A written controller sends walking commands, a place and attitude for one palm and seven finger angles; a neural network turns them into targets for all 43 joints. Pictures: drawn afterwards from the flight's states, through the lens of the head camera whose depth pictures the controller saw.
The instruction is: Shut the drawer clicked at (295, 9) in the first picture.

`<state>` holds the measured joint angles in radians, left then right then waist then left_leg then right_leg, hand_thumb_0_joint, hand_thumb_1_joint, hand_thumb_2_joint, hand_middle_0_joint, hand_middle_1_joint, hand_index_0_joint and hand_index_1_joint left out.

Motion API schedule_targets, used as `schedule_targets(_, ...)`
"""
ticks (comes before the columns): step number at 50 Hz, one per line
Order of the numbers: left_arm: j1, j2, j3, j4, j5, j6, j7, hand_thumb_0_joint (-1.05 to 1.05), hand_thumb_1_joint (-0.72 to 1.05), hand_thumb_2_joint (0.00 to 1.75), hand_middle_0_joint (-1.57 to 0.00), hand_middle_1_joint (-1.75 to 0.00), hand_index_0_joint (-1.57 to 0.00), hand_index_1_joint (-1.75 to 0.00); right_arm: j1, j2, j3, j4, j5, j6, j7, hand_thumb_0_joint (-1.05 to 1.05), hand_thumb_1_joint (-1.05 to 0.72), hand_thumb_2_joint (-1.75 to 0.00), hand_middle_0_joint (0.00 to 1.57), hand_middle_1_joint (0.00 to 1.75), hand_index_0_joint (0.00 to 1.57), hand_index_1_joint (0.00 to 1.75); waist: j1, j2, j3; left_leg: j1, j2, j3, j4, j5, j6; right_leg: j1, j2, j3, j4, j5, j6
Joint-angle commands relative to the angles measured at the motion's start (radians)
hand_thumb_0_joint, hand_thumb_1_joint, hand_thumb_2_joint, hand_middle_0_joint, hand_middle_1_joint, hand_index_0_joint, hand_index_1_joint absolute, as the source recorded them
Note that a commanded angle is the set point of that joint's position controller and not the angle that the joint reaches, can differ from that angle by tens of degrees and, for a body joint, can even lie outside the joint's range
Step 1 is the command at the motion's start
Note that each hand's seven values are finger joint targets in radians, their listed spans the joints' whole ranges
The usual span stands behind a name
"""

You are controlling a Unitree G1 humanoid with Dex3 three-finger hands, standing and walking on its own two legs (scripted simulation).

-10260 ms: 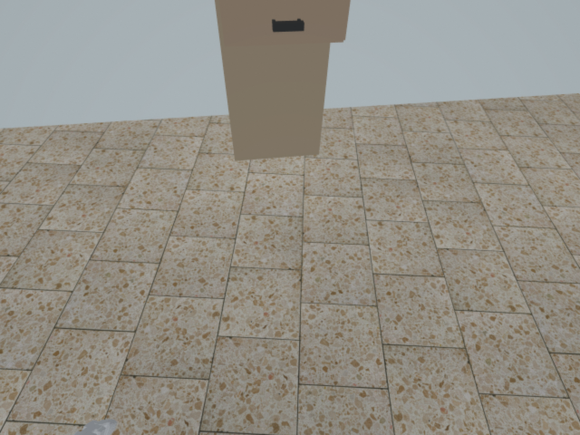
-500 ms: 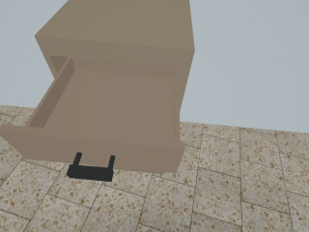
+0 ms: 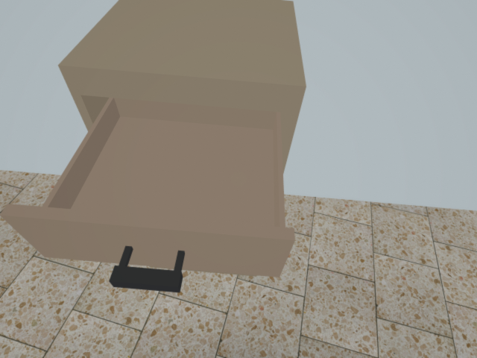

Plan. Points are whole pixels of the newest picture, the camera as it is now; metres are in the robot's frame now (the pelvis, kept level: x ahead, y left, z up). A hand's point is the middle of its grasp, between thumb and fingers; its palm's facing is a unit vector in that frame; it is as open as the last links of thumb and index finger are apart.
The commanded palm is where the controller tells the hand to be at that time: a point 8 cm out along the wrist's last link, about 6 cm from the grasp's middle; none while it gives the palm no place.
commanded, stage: look again from close up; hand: left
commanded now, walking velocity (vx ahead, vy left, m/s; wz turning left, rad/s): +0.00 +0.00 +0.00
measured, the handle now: (150, 266) +0.24 +0.16 +0.03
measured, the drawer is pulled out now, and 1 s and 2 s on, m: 0.29 0.29 0.29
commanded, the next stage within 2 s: shuffle to correct the standing spot in 0.58 s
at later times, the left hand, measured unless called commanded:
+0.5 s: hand out of the picture +0.05 +0.17 -0.17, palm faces +0.01 -0.96 -0.28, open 7.4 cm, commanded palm none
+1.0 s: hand out of the picture +0.07 +0.16 -0.17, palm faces -0.02 -0.95 -0.33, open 7.4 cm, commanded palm none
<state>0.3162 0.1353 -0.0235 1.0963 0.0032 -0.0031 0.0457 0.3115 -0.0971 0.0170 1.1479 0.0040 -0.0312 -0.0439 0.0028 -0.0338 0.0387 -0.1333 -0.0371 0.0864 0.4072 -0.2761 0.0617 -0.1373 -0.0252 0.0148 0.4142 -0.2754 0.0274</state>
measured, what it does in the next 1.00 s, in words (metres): stands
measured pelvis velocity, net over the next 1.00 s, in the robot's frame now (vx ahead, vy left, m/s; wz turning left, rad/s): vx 0.00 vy -0.05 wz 0.01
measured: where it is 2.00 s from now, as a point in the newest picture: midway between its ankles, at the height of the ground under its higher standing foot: outside the picture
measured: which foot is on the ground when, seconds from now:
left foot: down 0.00-1.00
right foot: down 0.00-1.00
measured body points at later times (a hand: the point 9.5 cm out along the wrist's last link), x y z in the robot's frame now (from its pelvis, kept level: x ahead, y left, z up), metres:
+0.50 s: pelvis +0.01 -0.02 -0.01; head +0.04 -0.04 +0.44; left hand +0.05 +0.22 -0.15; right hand +0.07 -0.26 -0.17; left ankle -0.03 +0.07 -0.74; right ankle -0.03 -0.14 -0.74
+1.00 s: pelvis +0.00 -0.05 -0.01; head +0.06 -0.08 +0.43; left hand +0.07 +0.20 -0.15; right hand +0.06 -0.30 -0.18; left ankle -0.03 +0.08 -0.73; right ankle -0.03 -0.14 -0.74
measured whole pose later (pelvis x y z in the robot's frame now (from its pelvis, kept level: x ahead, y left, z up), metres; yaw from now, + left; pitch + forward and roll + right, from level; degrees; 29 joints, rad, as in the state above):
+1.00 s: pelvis +0.00 -0.05 -0.01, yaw +0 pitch +1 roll +2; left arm 0.17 0.20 0.01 0.93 0.02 0.03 0.06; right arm 0.14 -0.23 -0.05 0.99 -0.01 0.06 -0.03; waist -0.01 0.03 0.13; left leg -0.28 0.00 0.06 0.66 -0.36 -0.01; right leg -0.27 0.00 -0.01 0.64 -0.38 -0.05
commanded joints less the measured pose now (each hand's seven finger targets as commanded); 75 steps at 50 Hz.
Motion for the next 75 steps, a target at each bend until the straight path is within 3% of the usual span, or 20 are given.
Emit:
schedule_targets(1, 0.09, 0.063, 0.016, -0.013, 0.0, -0.01, 0.005, 0.0, 0.9, 0.9, -0.2, -0.3, -0.2, -0.3, 0.093, -0.095, -0.017, -0.009, 0.001, -0.019, -0.003, 0.0, -0.9, -0.9, 0.2, 0.3, 0.2, 0.3, 0.004, 0.039, 0.024, 0.022, 0.161, -0.146, -0.066, 0.314, -0.001, -0.069, -0.082, 0.053, -0.045, 0.179, -0.049)
schedule_targets(2, 0.0, 0.199, 0.032, -0.125, -0.016, -0.029, -0.005, 0.0, 0.9, 0.9, -0.2, -0.3, -0.2, -0.3, 0.019, -0.185, -0.063, -0.158, -0.04, -0.005, 0.018, 0.0, -0.9, -0.9, 0.2, 0.3, 0.2, 0.3, -0.032, 0.152, 0.045, -0.009, 0.066, -0.169, -0.114, 0.295, 0.0, -0.186, 0.011, 0.022, 0.136, 0.048, -0.088)
schedule_targets(3, 0.042, 0.135, 0.025, -0.1, 0.01, -0.005, -0.003, 0.0, 0.9, 0.9, -0.2, -0.3, -0.2, -0.3, 0.02, -0.204, -0.071, -0.125, -0.034, -0.017, 0.001, 0.0, -0.9, -0.9, 0.2, 0.3, 0.2, 0.3, -0.009, 0.218, 0.037, -0.044, 0.206, -0.221, -0.124, 0.089, -0.001, -0.217, -0.016, -0.023, 0.184, -0.12, -0.073)
schedule_targets(5, 0.077, 0.102, 0.008, -0.085, 0.015, -0.011, -0.003, 0.0, 0.9, 0.9, -0.2, -0.3, -0.2, -0.3, -0.023, -0.145, -0.057, -0.139, -0.016, -0.005, 0.01, 0.0, -0.9, -0.9, 0.2, 0.3, 0.2, 0.3, 0.023, 0.138, 0.022, -0.112, 0.168, -0.205, -0.079, 0.054, 0.014, -0.149, -0.029, 0.012, 0.079, 0.02, -0.079)
schedule_targets(8, 0.043, 0.117, 0.014, -0.079, 0.009, -0.021, -0.001, 0.0, 0.9, 0.9, -0.2, -0.3, -0.2, -0.3, -0.011, -0.158, -0.057, -0.144, -0.017, 0.003, 0.019, 0.0, -0.9, -0.9, 0.2, 0.3, 0.2, 0.3, -0.002, -0.001, 0.01, -0.08, 0.138, -0.19, -0.03, 0.094, -0.002, -0.142, -0.049, 0.05, 0.041, 0.067, -0.083)
schedule_targets(14, 0.014, 0.131, 0.023, -0.079, 0.003, -0.023, 0.01, 0.0, 0.9, 0.9, -0.2, -0.3, -0.2, -0.3, -0.027, -0.188, -0.055, -0.126, -0.016, 0.007, 0.02, 0.0, -0.9, -0.9, 0.2, 0.3, 0.2, 0.3, -0.006, 0.047, -0.028, 0.02, 0.14, -0.166, 0.027, 0.364, -0.003, -0.115, -0.057, 0.043, 0.058, 0.204, -0.067)
schedule_targets(32, -0.072, 0.192, 0.037, -0.117, 0.005, -0.014, 0.014, 0.0, 0.9, 0.9, -0.2, -0.3, -0.2, -0.3, -0.11, -0.22, -0.044, -0.122, -0.017, 0.028, 0.025, 0.0, -0.9, -0.9, 0.2, 0.3, 0.2, 0.3, -0.01, 0.029, -0.041, 0.053, 0.132, -0.122, 0.02, 0.316, -0.028, -0.055, -0.089, 0.067, 0.039, 0.343, -0.068)
schedule_targets(43, -0.066, 0.236, 0.075, -0.181, 0.009, 0.013, 0.031, 0.0, 0.9, 0.9, -0.2, -0.3, -0.2, -0.3, -0.109, -0.229, -0.083, -0.176, -0.013, 0.054, 0.007, 0.0, -0.9, -0.9, 0.2, 0.3, 0.2, 0.3, -0.002, 0.015, -0.106, 0.02, 0.132, -0.074, 0.168, 0.502, -0.05, -0.034, -0.143, 0.103, 0.158, 0.723, -0.114)
schedule_targets(46, -0.079, 0.251, 0.08, -0.208, 0.016, 0.023, 0.027, 0.0, 0.9, 0.9, -0.2, -0.3, -0.2, -0.3, -0.127, -0.218, -0.09, -0.207, -0.01, 0.069, 0.011, 0.0, -0.9, -0.9, 0.2, 0.3, 0.2, 0.3, 0.003, -0.05, -0.104, -0.053, 0.093, -0.054, 0.257, 0.291, -0.058, -0.046, -0.187, 0.149, 0.141, 0.71, -0.154)
schedule_targets(49, -0.092, 0.275, 0.089, -0.232, 0.029, 0.03, 0.027, 0.0, 0.9, 0.9, -0.2, -0.3, -0.2, -0.3, -0.159, -0.194, -0.087, -0.237, -0.011, 0.082, 0.013, 0.0, -0.9, -0.9, 0.2, 0.3, 0.2, 0.3, 0.02, -0.147, -0.072, -0.215, 0.026, -0.055, 0.38, -0.2, -0.08, -0.004, -0.266, 0.24, 0.106, 0.794, -0.249)
schedule_targets(51, -0.109, 0.281, 0.096, -0.248, 0.031, 0.033, 0.028, 0.0, 0.9, 0.9, -0.2, -0.3, -0.2, -0.3, -0.163, -0.199, -0.09, -0.244, -0.007, 0.089, 0.014, 0.0, -0.9, -0.9, 0.2, 0.3, 0.2, 0.3, 0.016, -0.138, -0.073, -0.242, 0.034, -0.086, 0.456, -0.244, -0.087, -0.01, -0.273, 0.242, 0.107, 0.782, -0.271)
schedule_targets(56, -0.176, 0.274, 0.087, -0.28, 0.025, 0.037, 0.027, 0.0, 0.9, 0.9, -0.2, -0.3, -0.2, -0.3, -0.067, -0.19, -0.078, -0.221, -0.009, 0.07, 0.024, 0.0, -0.9, -0.9, 0.2, 0.3, 0.2, 0.3, -0.043, -0.074, -0.098, 0.016, 0.047, -0.014, 0.098, 0.09, -0.075, -0.157, -0.19, 0.15, 0.193, 0.564, -0.151)
schedule_targets(57, -0.176, 0.244, 0.08, -0.287, 0.021, 0.037, 0.026, 0.0, 0.9, 0.9, -0.2, -0.3, -0.2, -0.3, -0.051, -0.207, -0.078, -0.223, -0.013, 0.06, 0.025, 0.0, -0.9, -0.9, 0.2, 0.3, 0.2, 0.3, -0.047, 0.008, -0.105, 0.11, 0.116, -0.069, 0.023, 0.206, -0.039, -0.242, -0.115, 0.1, 0.255, 0.355, -0.098)
schedule_targets(59, -0.161, 0.176, 0.063, -0.28, 0.008, 0.045, 0.025, 0.0, 0.9, 0.9, -0.2, -0.3, -0.2, -0.3, -0.063, -0.272, -0.085, -0.231, -0.023, 0.05, 0.026, 0.0, -0.9, -0.9, 0.2, 0.3, 0.2, 0.3, -0.045, 0.344, -0.086, 0.036, 0.355, -0.34, -0.067, 0.475, 0.129, -0.313, 0.05, -0.002, 0.54, -0.333, -0.008)
schedule_targets(62, -0.121, 0.171, 0.061, -0.228, 0.008, 0.046, 0.012, 0.0, 0.9, 0.9, -0.2, -0.3, -0.2, -0.3, -0.17, -0.254, -0.068, -0.248, -0.028, 0.05, 0.025, 0.0, -0.9, -0.9, 0.2, 0.3, 0.2, 0.3, 0.01, 0.146, -0.078, -0.084, 0.324, -0.316, -0.06, 0.231, 0.14, -0.232, 0.004, 0.045, 0.535, -0.294, -0.025)
schedule_targets(65, -0.074, 0.154, 0.054, -0.201, 0.019, 0.025, -0.009, 0.0, 0.9, 0.9, -0.2, -0.3, -0.2, -0.3, -0.143, -0.264, -0.061, -0.212, -0.026, 0.054, 0.031, 0.0, -0.9, -0.9, 0.2, 0.3, 0.2, 0.3, 0.018, 0.078, -0.019, -0.131, 0.241, -0.226, -0.05, -0.063, 0.055, -0.118, 0.009, -0.024, 0.173, -0.153, -0.03)
schedule_targets(66, -0.063, 0.166, 0.053, -0.189, 0.021, 0.017, -0.008, 0.0, 0.9, 0.9, -0.2, -0.3, -0.2, -0.3, -0.13, -0.243, -0.06, -0.203, -0.02, 0.055, 0.033, 0.0, -0.9, -0.9, 0.2, 0.3, 0.2, 0.3, 0.011, 0.036, 0.023, -0.154, 0.176, -0.186, -0.01, -0.141, 0.019, -0.123, -0.007, 0.037, 0.042, -0.113, -0.045)
schedule_targets(69, -0.074, 0.212, 0.054, -0.175, 0.017, 0.012, -0.01, 0.0, 0.9, 0.9, -0.2, -0.3, -0.2, -0.3, -0.068, -0.182, -0.053, -0.184, -0.023, 0.053, 0.035, 0.0, -0.9, -0.9, 0.2, 0.3, 0.2, 0.3, -0.025, 0.036, 0.037, -0.086, 0.1, -0.107, 0.032, -0.178, -0.027, -0.234, -0.092, 0.165, -0.069, -0.285, -0.102)
schedule_targets(71, -0.081, 0.207, 0.055, -0.168, 0.017, 0.002, -0.007, 0.0, 0.9, 0.9, -0.2, -0.3, -0.2, -0.3, -0.05, -0.164, -0.049, -0.164, -0.019, 0.051, 0.034, 0.0, -0.9, -0.9, 0.2, 0.3, 0.2, 0.3, -0.028, -0.118, 0.05, -0.073, 0.08, -0.063, 0.1, -0.076, -0.042, -0.223, -0.11, 0.191, -0.11, -0.224, -0.111)
schedule_targets(75, -0.036, 0.17, 0.05, -0.135, 0.011, -0.011, -0.005, 0.0, 0.9, 0.9, -0.2, -0.3, -0.2, -0.3, -0.003, -0.16, -0.042, -0.105, -0.014, 0.02, 0.027, 0.0, -0.9, -0.9, 0.2, 0.3, 0.2, 0.3, -0.023, 0.012, -0.027, 0.025, 0.124, -0.085, 0.04, 0.198, -0.03, -0.125, -0.071, 0.092, 0.017, 0.165, -0.083)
